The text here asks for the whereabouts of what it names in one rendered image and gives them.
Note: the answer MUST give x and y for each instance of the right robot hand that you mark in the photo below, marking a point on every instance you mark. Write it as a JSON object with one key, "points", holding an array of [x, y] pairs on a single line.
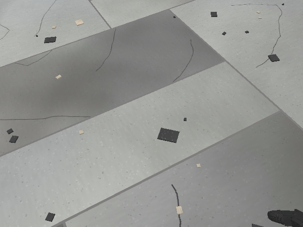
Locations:
{"points": [[286, 217]]}

